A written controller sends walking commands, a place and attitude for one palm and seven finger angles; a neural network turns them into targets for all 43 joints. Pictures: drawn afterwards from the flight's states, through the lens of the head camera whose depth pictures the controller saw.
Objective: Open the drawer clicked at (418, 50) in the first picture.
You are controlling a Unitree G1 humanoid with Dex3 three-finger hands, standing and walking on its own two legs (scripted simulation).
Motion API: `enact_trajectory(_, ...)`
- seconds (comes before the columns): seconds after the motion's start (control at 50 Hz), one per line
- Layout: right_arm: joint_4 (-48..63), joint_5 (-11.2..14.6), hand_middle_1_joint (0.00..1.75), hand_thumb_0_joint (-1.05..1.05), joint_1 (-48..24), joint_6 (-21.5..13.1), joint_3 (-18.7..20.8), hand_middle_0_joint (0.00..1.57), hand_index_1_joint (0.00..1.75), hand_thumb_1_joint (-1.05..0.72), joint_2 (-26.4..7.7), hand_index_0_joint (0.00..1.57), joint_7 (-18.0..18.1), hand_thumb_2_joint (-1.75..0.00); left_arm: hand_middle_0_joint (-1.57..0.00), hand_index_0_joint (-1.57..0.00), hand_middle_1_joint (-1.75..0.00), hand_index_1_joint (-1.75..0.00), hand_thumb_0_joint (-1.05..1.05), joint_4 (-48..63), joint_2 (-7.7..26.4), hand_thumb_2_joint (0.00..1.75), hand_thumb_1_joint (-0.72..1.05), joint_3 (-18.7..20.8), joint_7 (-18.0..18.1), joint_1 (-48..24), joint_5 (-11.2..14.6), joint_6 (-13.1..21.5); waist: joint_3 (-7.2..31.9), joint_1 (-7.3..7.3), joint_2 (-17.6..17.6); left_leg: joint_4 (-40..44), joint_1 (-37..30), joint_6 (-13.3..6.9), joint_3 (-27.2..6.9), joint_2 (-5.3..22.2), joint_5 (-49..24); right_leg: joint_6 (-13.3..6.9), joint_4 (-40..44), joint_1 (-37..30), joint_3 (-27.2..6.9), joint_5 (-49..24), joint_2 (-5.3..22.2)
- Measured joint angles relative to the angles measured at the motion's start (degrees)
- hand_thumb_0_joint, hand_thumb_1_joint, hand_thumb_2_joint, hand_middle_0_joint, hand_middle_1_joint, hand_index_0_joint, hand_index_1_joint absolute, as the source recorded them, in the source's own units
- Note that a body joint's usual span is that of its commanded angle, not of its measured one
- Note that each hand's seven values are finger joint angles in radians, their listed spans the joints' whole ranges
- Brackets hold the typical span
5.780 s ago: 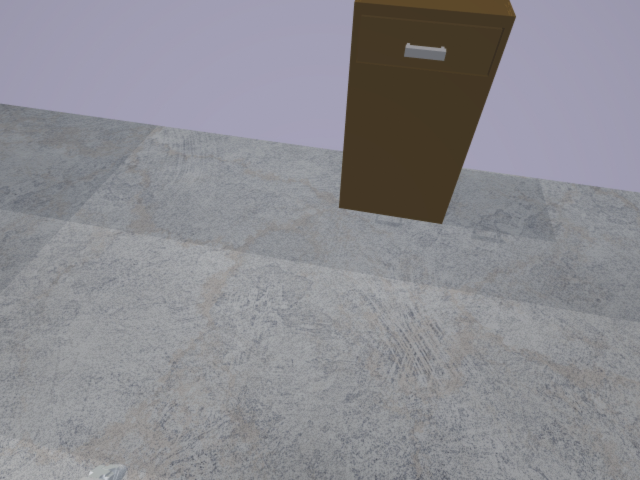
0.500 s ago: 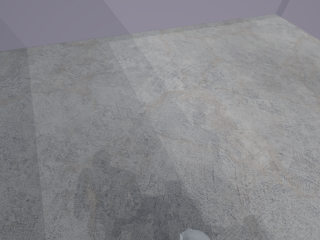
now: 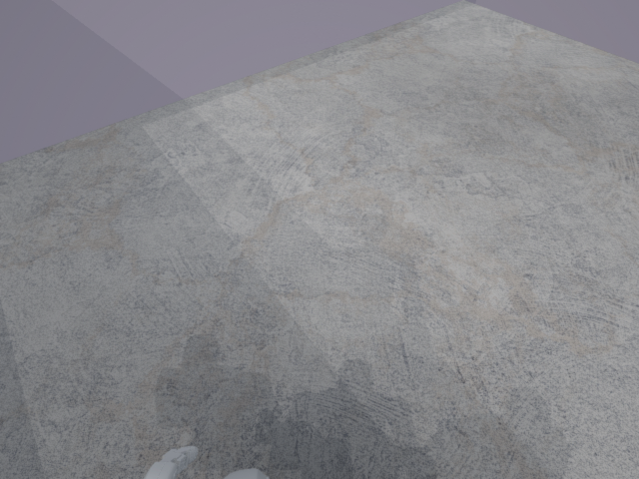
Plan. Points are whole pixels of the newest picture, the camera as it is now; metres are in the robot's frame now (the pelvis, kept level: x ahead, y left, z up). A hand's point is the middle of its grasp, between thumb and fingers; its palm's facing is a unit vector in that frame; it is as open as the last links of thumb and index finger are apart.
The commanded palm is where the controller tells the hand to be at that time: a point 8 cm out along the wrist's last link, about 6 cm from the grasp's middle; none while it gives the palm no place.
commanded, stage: turn to face it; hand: left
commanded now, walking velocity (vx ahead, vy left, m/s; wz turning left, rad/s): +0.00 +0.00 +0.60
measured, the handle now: out of the picture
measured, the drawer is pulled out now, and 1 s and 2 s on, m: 0.00 0.00 0.00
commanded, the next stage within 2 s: none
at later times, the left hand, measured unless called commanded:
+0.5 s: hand out of the picture +0.03 +0.25 -0.16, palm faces +0.30 -0.91 -0.27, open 7.4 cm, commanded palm none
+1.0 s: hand out of the picture -0.06 +0.14 -0.15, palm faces +0.58 -0.77 -0.27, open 7.4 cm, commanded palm none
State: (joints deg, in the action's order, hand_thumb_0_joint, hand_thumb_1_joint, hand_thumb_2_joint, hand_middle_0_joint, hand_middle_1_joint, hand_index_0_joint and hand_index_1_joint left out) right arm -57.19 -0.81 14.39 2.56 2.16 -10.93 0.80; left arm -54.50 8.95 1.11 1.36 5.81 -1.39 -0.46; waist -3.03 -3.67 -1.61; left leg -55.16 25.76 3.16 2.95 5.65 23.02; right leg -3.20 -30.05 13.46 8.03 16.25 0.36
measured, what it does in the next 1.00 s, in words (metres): steps on the spot, turning left: left foot, then right foot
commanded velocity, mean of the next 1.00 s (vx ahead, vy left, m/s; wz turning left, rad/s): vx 0.00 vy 0.00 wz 0.60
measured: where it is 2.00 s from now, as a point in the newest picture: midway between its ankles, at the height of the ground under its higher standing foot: outside the picture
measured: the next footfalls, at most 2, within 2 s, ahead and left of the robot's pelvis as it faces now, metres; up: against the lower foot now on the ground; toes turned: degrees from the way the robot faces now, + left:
left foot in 0.16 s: +0.06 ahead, +0.12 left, +0.00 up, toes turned +15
right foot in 0.68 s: +0.08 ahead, -0.13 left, +0.00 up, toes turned +22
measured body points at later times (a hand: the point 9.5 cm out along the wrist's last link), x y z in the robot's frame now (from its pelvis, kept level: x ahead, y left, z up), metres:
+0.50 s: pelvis +0.01 +0.02 +0.01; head +0.04 +0.04 +0.45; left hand +0.01 +0.30 -0.14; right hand +0.13 -0.22 -0.13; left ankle +0.02 +0.11 -0.73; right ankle +0.03 -0.16 -0.67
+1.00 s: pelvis +0.00 -0.05 +0.01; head +0.03 -0.05 +0.45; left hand -0.09 +0.18 -0.13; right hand +0.22 -0.23 -0.14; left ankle -0.09 +0.07 -0.67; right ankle +0.04 -0.15 -0.73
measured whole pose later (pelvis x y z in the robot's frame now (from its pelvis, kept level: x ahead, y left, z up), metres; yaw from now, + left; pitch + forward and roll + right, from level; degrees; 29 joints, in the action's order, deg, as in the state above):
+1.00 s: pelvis +0.00 -0.05 +0.01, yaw +36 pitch -1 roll +3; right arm -53.5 -1.2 9.6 5.8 4.9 -15.5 -2.0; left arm -51.6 10.5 1.5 1.3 13.9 -1.8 -1.0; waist -4.3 -0.4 0.0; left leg -55.2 25.3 4.6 2.2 2.5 23.9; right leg -0.3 -29.7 11.1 12.0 17.4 7.7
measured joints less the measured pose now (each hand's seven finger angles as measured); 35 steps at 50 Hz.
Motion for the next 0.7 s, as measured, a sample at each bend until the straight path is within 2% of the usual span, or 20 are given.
enact_trajectory(0.08,-0.41,0.08,0.3,0.0,-0.43,0.47,-0.15,0.19,0.3,-0.91,1.37,0.2,-0.77,-0.9,-0.2,-0.21,-0.3,-0.3,0.0,0.06,-0.76,0.9,0.9,0.12,0.06,0.58,-0.14,0.02,0.17,1.23,1.44,6.78,-2.51,-0.04,2.33,-1.0,0.39,0.76,-0.98,-1.28,2.7,1.71,1.24)
enact_trajectory(0.14,0.23,-0.07,0.3,0.0,-0.74,0.46,0.08,0.19,0.3,-0.91,1.67,0.2,-1.11,-0.9,-0.2,-0.21,-0.3,-0.3,0.0,0.08,-0.4,0.9,0.9,0.71,0.21,1.69,-0.01,-0.29,-0.02,1.83,2.43,14.22,-5.7,-0.51,4.32,-1.57,-3.73,1.88,-4.0,-0.93,5.1,4.04,2.55)
enact_trajectory(0.16,0.69,-0.18,0.3,0.0,-0.69,0.2,0.21,0.19,0.3,-0.91,1.59,0.2,-1.27,-0.9,-0.2,-0.21,-0.3,-0.3,0.0,0.1,-0.07,0.9,0.9,1.02,0.22,2.25,0.14,-0.56,0.11,1.9,2.81,16.59,-6.48,-2.46,4.55,-2.05,-5.51,2.4,-6.04,-0.09,5.76,5.28,3.29)
enact_trajectory(0.18,1.12,-0.37,0.3,0.0,-0.89,-0.09,0.32,0.19,0.3,-0.91,1.67,0.2,-1.37,-0.9,-0.2,-0.21,-0.3,-0.3,0.0,0.05,0.44,0.9,0.9,1.49,0.27,2.68,0.37,-1.02,0.07,2.07,3.6,16.19,-5.86,-4.53,4.52,-2.91,-5.08,3.59,-9.4,1.51,5.2,7.76,4.11)
enact_trajectory(0.22,2.03,-0.66,0.3,0.0,-1.4,-0.77,0.35,0.2,0.3,-0.91,1.62,0.2,-1.16,-0.9,-0.2,-0.21,-0.3,-0.3,0.0,-0.3,1.49,0.9,0.9,2.24,0.57,3.56,0.31,-2.15,-0.19,2.29,4.11,15.9,-5.07,-6.74,4.28,-3.8,-4.16,5.2,-20.34,6.32,1.05,13.83,3.72)
enact_trajectory(0.26,2.76,-0.73,0.3,0.0,-1.57,-1.24,0.44,0.2,0.3,-0.91,1.44,0.2,-0.72,-0.9,-0.2,-0.2,-0.3,-0.3,0.0,-1.0,2.48,0.9,0.9,2.96,0.47,4.08,0.17,-2.83,-0.42,2.32,3.93,18.06,-5.38,-7.1,3.6,-4.42,-5.16,6.19,-29.75,10.57,-2.35,13.06,3.19)
enact_trajectory(0.32,3.19,-0.64,0.3,0.0,-1.65,-1.54,0.39,0.2,0.3,-0.91,1.02,0.21,-0.38,-0.9,-0.2,-0.2,-0.3,-0.3,0.01,-1.29,3.89,0.9,0.91,3.75,0.14,4.65,0.15,-2.95,-0.7,2.65,3.56,22.74,-6.73,-7.2,2.37,-5.38,-8.11,7.39,-34.61,13.8,-5.43,8.94,3.59)
enact_trajectory(0.42,3.49,-0.42,0.3,0.0,-1.67,-1.5,0.65,0.2,0.3,-0.9,0.12,0.21,-0.54,-0.9,-0.19,-0.2,-0.29,-0.3,0.01,-0.66,5.59,0.9,0.91,4.35,0.1,4.94,0.25,-3.0,-0.47,2.9,2.75,27.57,-8.12,-7.07,-0.3,-6.36,-11.41,8.79,-31.61,14.09,-8.0,6.52,4.37)
enact_trajectory(0.54,3.96,-0.6,0.3,0.0,-1.99,-0.58,1.45,0.2,0.3,-0.9,-1.36,0.21,-1.08,-0.9,-0.19,-0.2,-0.29,-0.3,0.01,0.84,5.68,0.9,0.91,4.04,0.17,3.04,0.49,-3.22,-0.15,2.0,1.44,27.98,-7.36,-5.95,-4.49,-7.3,-13.03,9.02,-23.86,11.15,-8.5,8.15,3.44)
enact_trajectory(0.62,4.41,-0.79,0.3,0.0,-2.34,0.29,2.14,0.2,0.3,-0.9,-2.69,0.21,-1.4,-0.9,-0.19,-0.2,-0.29,-0.3,0.01,2.73,4.52,0.9,0.91,3.23,0.09,1.66,0.78,-2.72,0.12,1.21,0.26,26.69,-5.54,-4.53,-7.65,-8.18,-13.7,8.04,-15.01,7.31,-8.29,8.26,1.58)
enact_trajectory(0.66,4.77,-0.69,0.3,0.0,-2.3,0.78,2.61,0.2,0.3,-0.9,-3.38,0.21,-1.54,-0.9,-0.19,-0.2,-0.29,-0.3,0.01,3.87,3.86,0.9,0.91,2.69,0.02,1.7,0.89,-2.0,0.55,1.17,-0.25,25.18,-4.2,-3.52,-9.16,-8.86,-13.64,7.43,-7.0,3.74,-7.72,5.09,0.74)
enact_trajectory(0.68,5.12,-0.49,0.3,0.0,-2.08,1.05,2.9,0.2,0.3,-0.9,-3.69,0.21,-1.63,-0.9,-0.2,-0.2,-0.29,-0.3,0.0,4.55,3.66,0.9,0.9,2.41,0.02,2.1,0.71,-1.43,1.01,1.35,-0.24,23.16,-2.88,-3.16,-9.46,-9.33,-12.47,6.25,-2.21,1.95,-7.47,3.1,0.86)
enact_trajectory(0.7,5.09,-0.41,0.3,0.0,-2.26,1.34,3.33,0.2,0.3,-0.9,-4.19,0.21,-1.58,-0.9,-0.2,-0.2,-0.3,-0.3,0.0,4.72,3.02,0.9,0.9,2.1,0.11,2.22,0.41,-1.05,0.87,1.5,-1.04,18.88,-1.13,-2.53,-9.65,-9.3,-7.55,4.83,-2.42,2.05,-6.65,1.85,0.66)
